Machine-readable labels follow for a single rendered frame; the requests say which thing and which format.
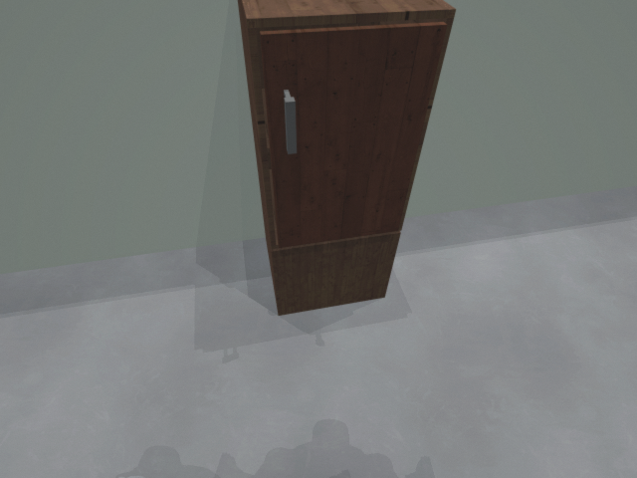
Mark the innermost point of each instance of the handle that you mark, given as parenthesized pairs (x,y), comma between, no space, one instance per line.
(290,119)

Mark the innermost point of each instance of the cupboard door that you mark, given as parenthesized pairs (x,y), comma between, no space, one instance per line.
(362,95)

